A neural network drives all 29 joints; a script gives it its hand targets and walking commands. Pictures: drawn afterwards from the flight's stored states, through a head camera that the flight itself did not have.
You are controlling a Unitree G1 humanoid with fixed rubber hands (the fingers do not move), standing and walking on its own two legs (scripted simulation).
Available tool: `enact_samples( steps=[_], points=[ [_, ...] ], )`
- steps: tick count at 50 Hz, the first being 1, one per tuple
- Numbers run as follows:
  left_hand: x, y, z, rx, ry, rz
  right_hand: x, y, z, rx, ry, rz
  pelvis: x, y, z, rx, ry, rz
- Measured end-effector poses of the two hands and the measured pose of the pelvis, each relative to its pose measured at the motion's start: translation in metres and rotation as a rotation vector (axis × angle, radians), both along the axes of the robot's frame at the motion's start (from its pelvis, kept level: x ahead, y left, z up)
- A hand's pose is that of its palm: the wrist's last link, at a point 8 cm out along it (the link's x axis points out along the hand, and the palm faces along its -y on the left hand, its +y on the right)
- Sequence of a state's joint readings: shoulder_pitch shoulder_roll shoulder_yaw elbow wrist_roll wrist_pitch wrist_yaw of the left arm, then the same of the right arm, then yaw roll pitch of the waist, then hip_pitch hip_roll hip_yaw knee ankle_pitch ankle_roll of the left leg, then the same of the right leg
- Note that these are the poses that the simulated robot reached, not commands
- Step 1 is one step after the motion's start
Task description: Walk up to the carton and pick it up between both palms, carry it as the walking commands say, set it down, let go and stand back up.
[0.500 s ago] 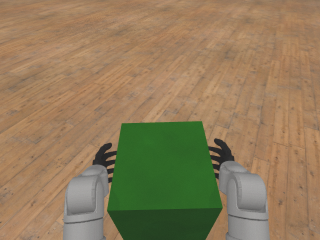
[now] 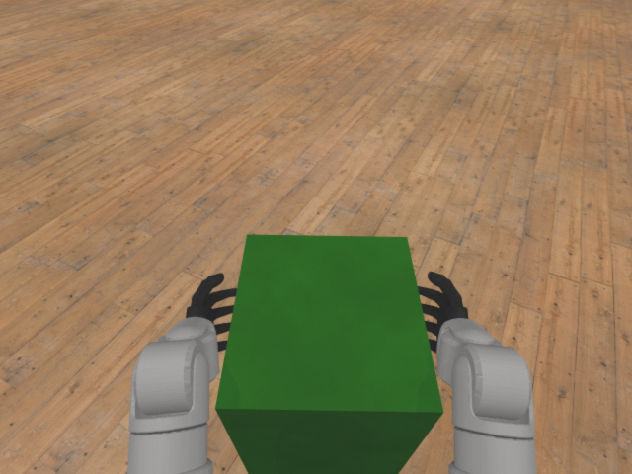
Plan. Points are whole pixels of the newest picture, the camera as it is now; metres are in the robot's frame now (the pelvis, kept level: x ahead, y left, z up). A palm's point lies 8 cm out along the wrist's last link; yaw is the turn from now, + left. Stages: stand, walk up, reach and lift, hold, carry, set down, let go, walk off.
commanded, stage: carry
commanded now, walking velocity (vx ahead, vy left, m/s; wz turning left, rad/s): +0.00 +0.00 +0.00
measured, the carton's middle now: (324, 360) +0.28 +0.00 +0.01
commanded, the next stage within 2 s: hold in 1.60 s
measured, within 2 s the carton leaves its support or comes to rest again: neither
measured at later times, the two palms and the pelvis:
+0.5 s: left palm (209, 328) +0.29 +0.14 +0.07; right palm (448, 329) +0.29 -0.15 +0.08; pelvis +0.01 +0.00 +0.00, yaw -1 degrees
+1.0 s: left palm (210, 326) +0.30 +0.14 +0.06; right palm (445, 330) +0.29 -0.15 +0.07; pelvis +0.01 +0.00 +0.00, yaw +0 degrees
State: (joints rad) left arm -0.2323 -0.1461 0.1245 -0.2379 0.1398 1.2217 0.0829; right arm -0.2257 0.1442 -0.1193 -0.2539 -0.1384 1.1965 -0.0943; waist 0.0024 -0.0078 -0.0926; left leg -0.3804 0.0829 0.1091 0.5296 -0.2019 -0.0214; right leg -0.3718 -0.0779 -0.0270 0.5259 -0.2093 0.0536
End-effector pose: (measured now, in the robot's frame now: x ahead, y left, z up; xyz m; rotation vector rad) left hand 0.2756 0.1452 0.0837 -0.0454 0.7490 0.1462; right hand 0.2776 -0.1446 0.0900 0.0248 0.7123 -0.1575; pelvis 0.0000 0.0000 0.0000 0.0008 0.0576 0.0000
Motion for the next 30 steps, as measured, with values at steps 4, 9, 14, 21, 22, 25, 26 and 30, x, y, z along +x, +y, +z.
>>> enact_samples(
  steps=[4,9,14,21,22,25,26,30],
  points=[
    [0.005,-0.004,0.001,0.006,-0.003,-0.007,0.002,-0.004,-0.002,0.003,-0.003,-0.005,0.004,-0.001,0.000,0.002,0.001,-0.004],
    [0.009,-0.007,0.000,0.004,-0.005,-0.014,0.004,-0.007,-0.002,-0.003,-0.005,-0.010,0.008,-0.003,-0.001,0.002,-0.002,-0.006],
    [0.013,-0.008,-0.001,0.000,-0.010,-0.020,0.007,-0.008,-0.001,-0.008,-0.010,-0.014,0.010,-0.004,-0.001,0.001,-0.004,-0.008],
    [0.016,-0.006,-0.012,-0.002,0.008,-0.022,0.011,-0.006,-0.009,-0.020,0.009,-0.011,0.011,-0.002,-0.001,-0.002,-0.004,-0.010],
    [0.016,-0.005,-0.013,-0.002,0.009,-0.022,0.011,-0.005,-0.010,-0.022,0.010,-0.009,0.011,-0.002,-0.001,-0.002,-0.004,-0.012],
    [0.016,-0.003,-0.014,0.001,0.003,-0.020,0.013,-0.003,-0.011,-0.022,0.004,-0.005,0.011,-0.001,-0.001,-0.001,-0.005,-0.011],
    [0.017,-0.003,-0.014,0.002,-0.001,-0.019,0.014,-0.003,-0.012,-0.021,0.000,-0.003,0.011,-0.001,-0.001,0.000,-0.004,-0.011],
    [0.019,-0.001,-0.014,0.012,-0.014,-0.018,0.017,-0.001,-0.013,-0.019,-0.013,0.002,0.013,0.001,-0.001,-0.001,-0.004,-0.011]
  ],
)
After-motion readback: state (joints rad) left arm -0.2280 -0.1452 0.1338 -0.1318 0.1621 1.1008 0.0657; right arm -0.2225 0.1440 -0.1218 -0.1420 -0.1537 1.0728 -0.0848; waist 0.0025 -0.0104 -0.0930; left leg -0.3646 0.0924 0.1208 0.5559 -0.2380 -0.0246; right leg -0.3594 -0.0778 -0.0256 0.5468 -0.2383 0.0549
